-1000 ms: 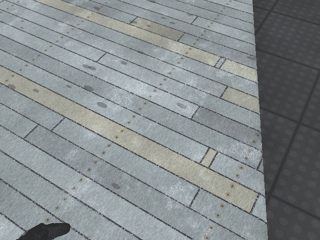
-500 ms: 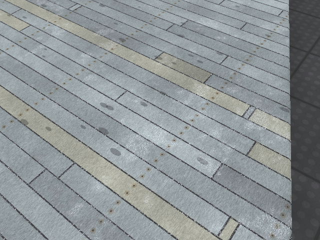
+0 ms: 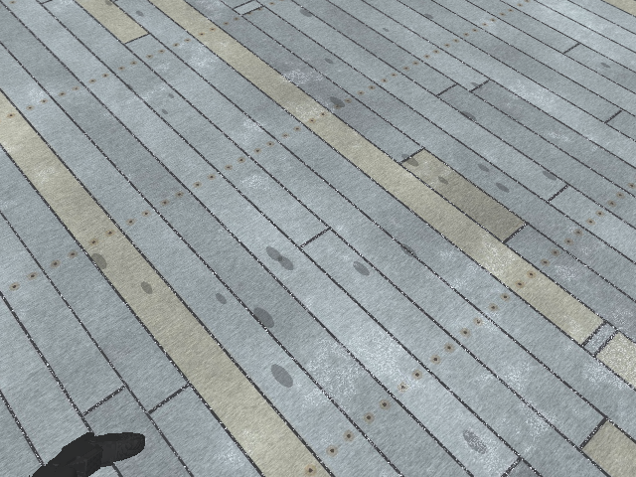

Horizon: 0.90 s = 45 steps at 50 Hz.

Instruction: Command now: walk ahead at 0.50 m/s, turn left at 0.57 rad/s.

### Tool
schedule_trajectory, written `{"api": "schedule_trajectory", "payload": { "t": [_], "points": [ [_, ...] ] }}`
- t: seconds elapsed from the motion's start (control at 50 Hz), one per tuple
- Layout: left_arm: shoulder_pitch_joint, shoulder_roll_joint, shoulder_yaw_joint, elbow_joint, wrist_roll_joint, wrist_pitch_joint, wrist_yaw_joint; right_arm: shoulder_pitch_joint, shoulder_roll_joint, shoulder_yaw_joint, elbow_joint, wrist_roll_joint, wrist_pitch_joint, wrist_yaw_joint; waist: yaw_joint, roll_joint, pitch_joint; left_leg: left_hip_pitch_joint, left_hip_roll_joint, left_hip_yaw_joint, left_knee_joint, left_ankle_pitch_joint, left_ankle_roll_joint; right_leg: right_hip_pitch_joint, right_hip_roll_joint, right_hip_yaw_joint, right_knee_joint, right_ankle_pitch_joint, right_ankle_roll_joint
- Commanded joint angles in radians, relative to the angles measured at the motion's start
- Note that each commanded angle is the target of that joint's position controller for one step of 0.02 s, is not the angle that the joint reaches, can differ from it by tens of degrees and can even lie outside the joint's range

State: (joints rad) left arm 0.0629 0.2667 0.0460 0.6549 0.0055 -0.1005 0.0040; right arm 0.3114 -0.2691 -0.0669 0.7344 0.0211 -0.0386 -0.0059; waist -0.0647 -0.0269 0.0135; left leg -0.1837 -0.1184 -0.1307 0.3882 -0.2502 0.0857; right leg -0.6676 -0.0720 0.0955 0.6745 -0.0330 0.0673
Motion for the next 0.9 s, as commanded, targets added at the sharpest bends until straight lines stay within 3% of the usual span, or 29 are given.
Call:
{"api": "schedule_trajectory", "payload": {
  "t": [0.02,0.08,0.1,0.12,0.14,0.16,0.18,0.2,0.22,0.24,0.26,0.3,0.38,0.44,0.5,0.54,0.58,0.6,0.62,0.64,0.66,0.68,0.7,0.72,0.74,0.8,0.86,0.9],
  "points": [
    [-0.099,0.082,0.02,-0.087,-0.014,-0.023,-0.013,0.028,-0.163,-0.045,-0.053,0.008,-0.003,-0.009,-0.012,0.117,-0.046,-0.041,0.22,-0.199,-0.054,0.194,0.142,0.156,0.07,-0.036,-0.122,0.065,-0.004],
    [-0.06,0.118,0.042,-0.086,-0.018,-0.037,-0.023,0.021,-0.157,-0.047,-0.06,0.002,0.003,-0.01,0.023,0.147,-0.049,0.019,0.241,-0.293,0.035,0.157,0.115,0.233,0.082,-0.025,-0.19,-0.035,-0.047],
    [0.005,0.128,0.052,-0.07,-0.016,-0.042,-0.02,0.004,-0.144,-0.043,-0.069,0.002,0.003,-0.009,0.063,0.152,-0.066,0.008,0.218,-0.291,0.089,0.184,0.095,0.328,0.084,-0.041,-0.234,-0.028,-0.071],
    [0.106,0.159,0.067,-0.058,-0.002,-0.047,-0.014,-0.009,-0.104,-0.03,-0.083,-0.004,-0.002,-0.006,0.115,0.133,-0.144,-0.045,0.171,-0.249,0.233,0.205,0.061,0.512,0.017,0.005,-0.224,-0.027,-0.116],
    [0.268,0.22,0.083,-0.048,0.01,-0.045,-0.003,-0.004,-0.046,-0.009,-0.109,-0.022,-0.008,-0.005,0.172,-0.004,-0.281,-0.189,0.092,-0.137,0.526,0.004,0.015,0.774,-0.169,0.193,-0.216,-0.047,-0.18],
    [0.331,0.279,0.097,-0.003,0.015,-0.032,-0.013,0.129,-0.031,0.0,-0.134,0.014,-0.017,-0.004,0.103,-0.367,-0.356,-0.535,0.009,-0.04,0.807,-0.367,-0.038,1.005,-0.364,0.677,-0.321,-0.3,-0.347],
    [0.298,0.173,0.076,-0.03,-0.005,-0.028,-0.013,0.108,-0.134,-0.018,-0.102,0.021,-0.014,-0.007,0.131,-0.208,-0.264,-0.638,0.089,-0.062,0.928,-0.308,-0.056,0.95,-0.352,0.691,-0.363,-0.513,-0.324],
    [0.262,0.123,0.061,-0.034,-0.009,-0.019,-0.005,-0.004,-0.173,-0.03,-0.119,0.01,-0.007,-0.005,0.156,-0.106,-0.148,-0.659,0.118,-0.035,0.957,-0.208,-0.063,0.836,-0.306,0.516,-0.368,-0.485,-0.277],
    [0.224,0.113,0.052,-0.033,0.002,-0.013,-0.006,-0.054,-0.15,-0.028,-0.131,-0.003,-0.003,-0.004,0.138,-0.031,-0.088,-0.62,0.145,-0.012,0.935,-0.139,-0.066,0.713,-0.257,0.402,-0.384,-0.36,-0.256],
    [0.199,0.097,0.046,-0.022,0.005,-0.009,-0.008,-0.084,-0.128,-0.027,-0.145,-0.012,-0.005,0.0,0.118,-0.027,-0.034,-0.602,0.165,-0.015,0.89,-0.1,-0.066,0.624,-0.22,0.322,-0.406,-0.258,-0.258],
    [0.187,0.086,0.04,-0.013,0.011,-0.011,-0.009,-0.072,-0.105,-0.024,-0.144,-0.005,-0.005,0.007,0.093,-0.052,-0.02,-0.551,0.184,-0.012,0.856,-0.082,-0.063,0.56,-0.189,0.251,-0.43,-0.197,-0.25],
    [0.188,0.081,0.039,0.011,0.002,-0.018,-0.014,-0.053,-0.071,-0.017,-0.134,0.001,-0.001,0.011,0.072,-0.08,-0.019,-0.516,0.188,0.014,0.786,-0.078,-0.07,0.517,-0.166,0.168,-0.466,-0.12,-0.263],
    [0.201,0.141,0.056,0.051,-0.008,-0.016,-0.011,-0.146,-0.04,0.004,-0.145,-0.015,-0.01,0.02,0.079,-0.044,-0.017,-0.518,0.215,0.055,0.551,0.058,-0.087,0.527,-0.172,0.06,-0.502,0.025,-0.285],
    [0.221,0.166,0.06,0.075,-0.022,-0.003,-0.009,-0.235,-0.028,0.015,-0.15,-0.012,-0.023,0.033,0.112,-0.051,-0.005,-0.428,0.199,0.108,0.35,0.188,-0.089,0.513,-0.139,-0.027,-0.502,0.04,-0.258],
    [0.279,0.192,0.065,0.107,-0.035,0.011,-0.012,-0.308,-0.046,0.011,-0.172,-0.001,-0.028,0.042,0.138,-0.066,0.01,-0.381,0.177,0.132,0.242,0.191,-0.077,0.559,-0.166,-0.029,-0.483,0.023,-0.245],
    [0.287,0.205,0.069,0.123,-0.042,0.021,-0.01,-0.315,-0.064,0.004,-0.182,-0.001,-0.031,0.046,0.124,-0.078,0.018,-0.349,0.164,0.141,0.187,0.14,-0.048,0.599,-0.194,-0.021,-0.449,0.054,-0.231],
    [0.271,0.206,0.067,0.133,-0.046,0.03,-0.005,-0.19,-0.101,-0.02,-0.148,-0.012,-0.032,0.041,0.042,-0.068,-0.044,-0.143,0.116,0.186,0.11,0.149,-0.007,0.591,-0.165,-0.07,-0.299,0.274,-0.194],
    [0.282,0.173,0.054,0.137,-0.038,0.029,-0.002,-0.046,-0.152,-0.046,-0.107,-0.015,-0.03,0.032,-0.023,-0.042,-0.129,0.063,0.12,0.171,0.109,0.158,0.025,0.529,-0.114,-0.123,-0.111,0.328,-0.161],
    [0.284,0.105,0.025,0.106,-0.001,0.024,0.0,0.132,-0.242,-0.069,-0.084,-0.026,-0.024,0.016,-0.08,0.127,-0.278,0.346,0.349,-0.103,0.124,0.216,0.097,0.316,-0.051,-0.176,0.243,0.005,-0.109],
    [0.372,0.037,0.003,0.086,-0.011,0.004,-0.003,0.138,-0.293,-0.069,-0.079,-0.028,-0.025,0.023,-0.013,0.355,-0.365,0.539,0.511,-0.555,-0.03,-0.003,0.244,-0.015,0.098,-0.089,0.522,-0.548,-0.069],
    [0.304,0.141,0.028,0.097,-0.033,-0.008,-0.008,0.121,-0.206,-0.049,-0.083,-0.015,-0.029,0.028,-0.049,0.219,-0.295,0.485,0.486,-0.548,-0.078,-0.126,0.219,-0.129,0.044,-0.005,0.627,-0.529,-0.076],
    [0.228,0.163,0.035,0.072,-0.043,-0.014,-0.011,0.064,-0.17,-0.034,-0.086,-0.011,-0.033,0.029,-0.034,0.181,-0.181,0.374,0.454,-0.409,-0.086,-0.092,0.186,-0.171,0.002,-0.023,0.623,-0.432,-0.09],
    [0.195,0.149,0.032,0.073,-0.032,-0.012,-0.006,0.002,-0.143,-0.024,-0.09,-0.016,-0.035,0.032,-0.002,0.107,-0.122,0.247,0.411,-0.31,-0.104,0.005,0.168,-0.128,-0.036,-0.038,0.579,-0.345,-0.091],
    [0.188,0.14,0.034,0.072,-0.018,-0.006,-0.005,-0.044,-0.116,-0.017,-0.091,-0.022,-0.037,0.036,0.03,0.105,-0.077,0.145,0.377,-0.239,-0.131,0.09,0.161,-0.083,-0.059,-0.035,0.521,-0.29,-0.085],
    [0.21,0.129,0.035,0.077,-0.017,0.004,-0.007,-0.068,-0.1,-0.013,-0.091,-0.029,-0.041,0.037,0.061,0.126,-0.069,0.08,0.354,-0.194,-0.16,0.142,0.155,-0.024,-0.075,-0.028,0.495,-0.254,-0.081],
    [0.206,0.095,0.03,0.079,-0.013,0.03,-0.003,-0.063,-0.11,-0.018,-0.065,-0.022,-0.061,0.032,0.087,0.109,-0.048,0.02,0.338,-0.101,-0.217,0.258,0.169,-0.005,-0.076,-0.036,0.412,-0.181,-0.057],
    [0.109,0.073,0.021,0.051,-0.005,0.031,-0.004,-0.025,-0.129,-0.024,-0.032,-0.02,-0.06,0.018,0.066,0.076,-0.017,0.039,0.325,-0.031,-0.233,0.332,0.157,-0.052,-0.073,-0.038,0.246,-0.041,-0.042],
    [0.046,0.057,0.014,0.038,-0.009,0.025,-0.012,0.0,-0.14,-0.025,-0.015,-0.017,-0.054,0.012,0.043,0.082,-0.002,0.048,0.308,0.013,-0.239,0.33,0.136,-0.035,-0.057,-0.05,0.122,0.056,-0.044]
  ]
}}
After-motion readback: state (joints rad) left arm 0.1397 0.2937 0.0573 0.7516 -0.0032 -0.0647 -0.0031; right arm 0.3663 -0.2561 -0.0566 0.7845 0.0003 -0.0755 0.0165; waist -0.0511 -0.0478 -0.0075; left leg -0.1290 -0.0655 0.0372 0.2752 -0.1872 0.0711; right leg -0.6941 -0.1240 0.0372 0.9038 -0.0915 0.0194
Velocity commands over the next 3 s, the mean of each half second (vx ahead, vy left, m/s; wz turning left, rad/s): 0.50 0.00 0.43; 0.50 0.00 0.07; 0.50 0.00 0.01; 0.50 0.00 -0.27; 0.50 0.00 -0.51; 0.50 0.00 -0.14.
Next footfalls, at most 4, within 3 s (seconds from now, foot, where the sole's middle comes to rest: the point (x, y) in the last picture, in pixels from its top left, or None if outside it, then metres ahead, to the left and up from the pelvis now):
0.12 right None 0.25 -0.14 -0.78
0.60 left None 0.44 0.18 -0.78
1.14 right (289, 332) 0.79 0.02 -0.78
1.68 left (165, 261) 1.01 0.33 -0.78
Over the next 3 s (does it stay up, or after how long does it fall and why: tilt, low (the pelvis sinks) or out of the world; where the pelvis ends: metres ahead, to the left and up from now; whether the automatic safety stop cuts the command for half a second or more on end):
stays up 1.59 0.19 0.00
